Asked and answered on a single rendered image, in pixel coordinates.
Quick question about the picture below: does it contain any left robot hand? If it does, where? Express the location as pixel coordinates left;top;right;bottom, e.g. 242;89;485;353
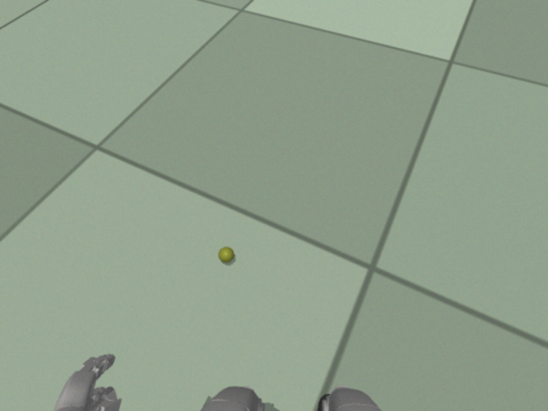
54;354;122;411

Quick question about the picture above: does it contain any ball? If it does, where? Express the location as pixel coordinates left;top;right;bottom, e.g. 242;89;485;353
218;247;234;263

